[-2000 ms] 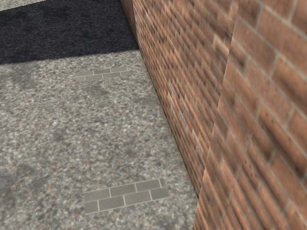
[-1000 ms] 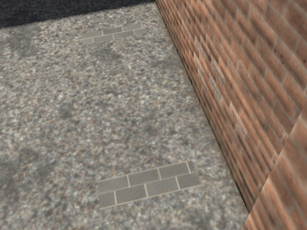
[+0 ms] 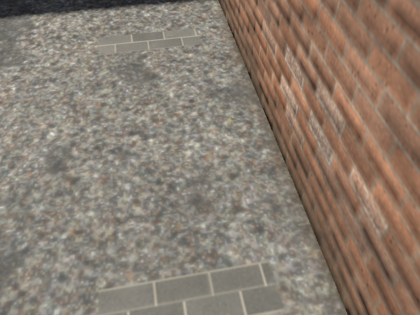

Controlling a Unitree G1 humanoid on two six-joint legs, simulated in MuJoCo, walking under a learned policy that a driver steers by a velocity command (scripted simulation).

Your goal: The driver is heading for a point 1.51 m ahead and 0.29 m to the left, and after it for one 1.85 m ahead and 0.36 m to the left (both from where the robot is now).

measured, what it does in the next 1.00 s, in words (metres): lifts its left foot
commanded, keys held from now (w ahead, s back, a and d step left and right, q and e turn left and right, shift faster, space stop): no key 0.54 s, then w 0.46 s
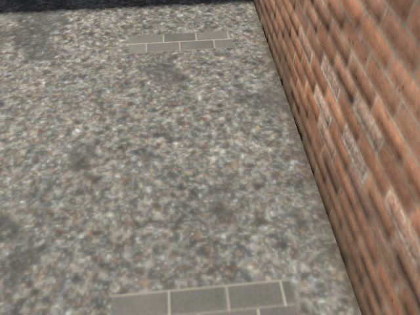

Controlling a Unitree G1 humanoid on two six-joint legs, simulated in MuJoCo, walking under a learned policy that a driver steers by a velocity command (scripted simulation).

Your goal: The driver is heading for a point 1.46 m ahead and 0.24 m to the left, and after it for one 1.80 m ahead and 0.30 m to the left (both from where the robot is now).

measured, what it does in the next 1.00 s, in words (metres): goes down: left foot 0.21 m lower, then right foot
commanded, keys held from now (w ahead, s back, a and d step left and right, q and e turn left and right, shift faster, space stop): w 1.00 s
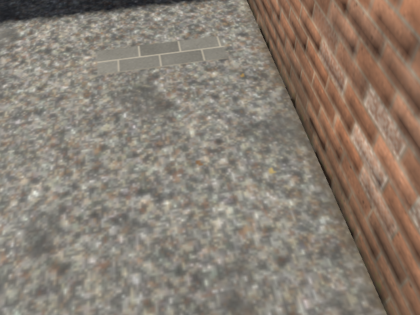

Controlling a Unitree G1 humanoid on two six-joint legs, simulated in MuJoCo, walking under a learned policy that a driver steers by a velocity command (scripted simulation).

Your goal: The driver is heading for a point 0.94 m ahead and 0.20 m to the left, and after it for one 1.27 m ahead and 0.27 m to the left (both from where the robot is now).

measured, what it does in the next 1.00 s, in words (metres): walks ahead: left foot, then right foot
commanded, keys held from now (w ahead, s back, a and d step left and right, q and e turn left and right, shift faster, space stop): w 1.00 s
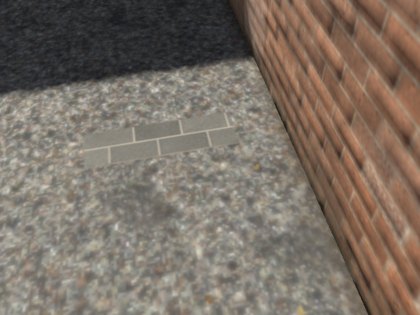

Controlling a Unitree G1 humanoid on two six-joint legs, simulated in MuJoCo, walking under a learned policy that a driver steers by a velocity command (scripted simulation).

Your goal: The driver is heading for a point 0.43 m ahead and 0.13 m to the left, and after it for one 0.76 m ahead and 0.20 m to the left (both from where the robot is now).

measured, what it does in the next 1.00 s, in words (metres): walks ahead: left foot, then right foot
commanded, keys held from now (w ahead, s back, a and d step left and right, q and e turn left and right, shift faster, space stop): w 0.92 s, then w+q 0.08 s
